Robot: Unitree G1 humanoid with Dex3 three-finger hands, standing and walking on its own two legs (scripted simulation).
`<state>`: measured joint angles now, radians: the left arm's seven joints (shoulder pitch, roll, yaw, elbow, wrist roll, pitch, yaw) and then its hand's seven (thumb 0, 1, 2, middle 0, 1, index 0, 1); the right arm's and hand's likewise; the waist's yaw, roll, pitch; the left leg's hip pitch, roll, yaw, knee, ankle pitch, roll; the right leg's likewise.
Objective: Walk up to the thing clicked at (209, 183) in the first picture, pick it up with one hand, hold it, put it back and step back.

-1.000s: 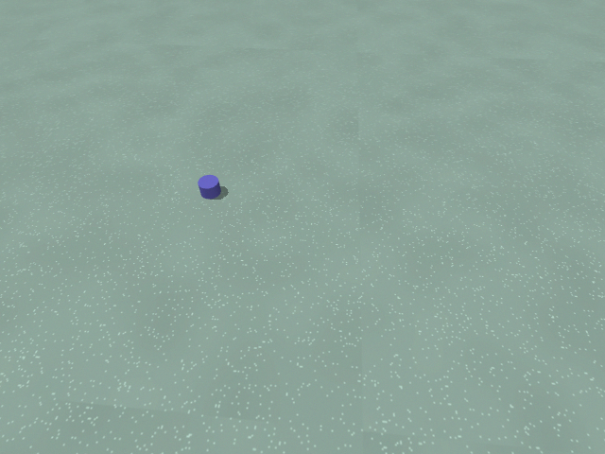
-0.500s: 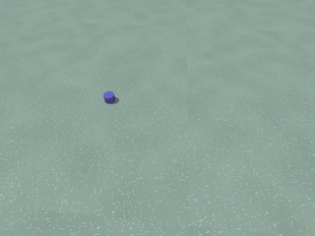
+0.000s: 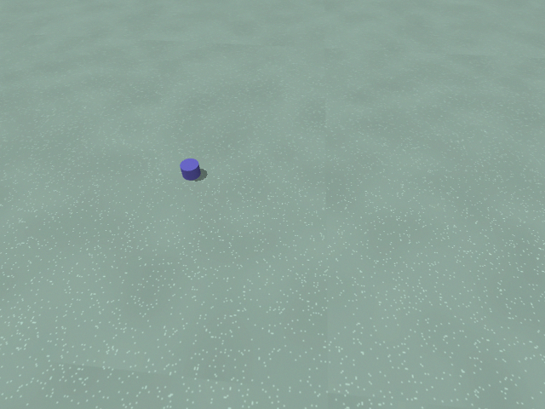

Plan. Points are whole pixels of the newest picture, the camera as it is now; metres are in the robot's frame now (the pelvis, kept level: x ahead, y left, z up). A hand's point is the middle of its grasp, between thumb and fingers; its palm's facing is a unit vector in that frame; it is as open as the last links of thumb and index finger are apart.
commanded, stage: stand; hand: left
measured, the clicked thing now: (190, 169) +1.36 +0.45 -0.75
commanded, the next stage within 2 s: walk up in 0.12 s
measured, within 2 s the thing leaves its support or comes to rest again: neither
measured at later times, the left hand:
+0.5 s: hand out of the picture +0.07 +0.37 -0.18, palm faces +0.09 -0.92 -0.39, open 7.4 cm
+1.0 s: hand (102, 288) +0.36 +0.35 -0.13, palm faces +0.17 -0.90 -0.40, open 7.4 cm
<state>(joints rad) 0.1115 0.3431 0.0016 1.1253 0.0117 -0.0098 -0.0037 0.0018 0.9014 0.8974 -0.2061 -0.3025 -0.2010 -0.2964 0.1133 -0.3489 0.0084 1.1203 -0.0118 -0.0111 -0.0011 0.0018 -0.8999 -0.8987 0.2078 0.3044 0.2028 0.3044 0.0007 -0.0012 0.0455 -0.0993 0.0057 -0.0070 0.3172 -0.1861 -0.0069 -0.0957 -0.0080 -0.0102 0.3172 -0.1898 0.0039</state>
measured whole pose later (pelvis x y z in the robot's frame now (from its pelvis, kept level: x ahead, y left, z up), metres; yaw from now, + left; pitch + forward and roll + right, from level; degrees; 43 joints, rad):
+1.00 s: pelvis +0.32 +0.07 -0.02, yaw +10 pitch -3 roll +1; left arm 0.22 0.38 0.06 0.88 0.01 -0.09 -0.07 0.00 0.90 0.90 -0.21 -0.30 -0.20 -0.30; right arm 0.31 -0.44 -0.05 0.92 0.00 -0.05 0.04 0.01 -0.90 -0.90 0.21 0.30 0.20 0.30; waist 0.01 0.06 0.07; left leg -0.34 0.01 -0.04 1.12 -0.40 0.04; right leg -0.30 -0.06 -0.10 0.60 -0.25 -0.02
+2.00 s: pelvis +0.73 +0.11 -0.01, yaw +10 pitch -2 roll -1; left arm 0.35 0.41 0.04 0.84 0.02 -0.08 -0.05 0.00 0.90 0.90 -0.21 -0.30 -0.20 -0.30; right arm 0.28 -0.43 -0.06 0.88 -0.02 -0.04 0.08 0.00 -0.90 -0.90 0.21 0.30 0.20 0.30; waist 0.03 0.04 0.06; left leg -0.49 0.09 0.03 0.75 -0.27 0.01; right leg -0.19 -0.04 -0.09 0.52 -0.30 -0.01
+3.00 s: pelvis +0.96 +0.16 -0.03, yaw +11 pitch -2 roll -1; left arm 0.17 0.39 0.00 0.99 0.00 -0.02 0.00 0.00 0.90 0.90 -0.21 -0.30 -0.20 -0.30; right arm 0.15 -0.37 0.00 1.00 0.00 0.00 0.02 0.00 -0.90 -0.90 0.21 0.30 0.20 0.30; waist 0.01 -0.01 0.08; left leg -0.35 0.04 0.00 0.67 -0.29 -0.02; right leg -0.31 -0.05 -0.05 0.65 -0.30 0.02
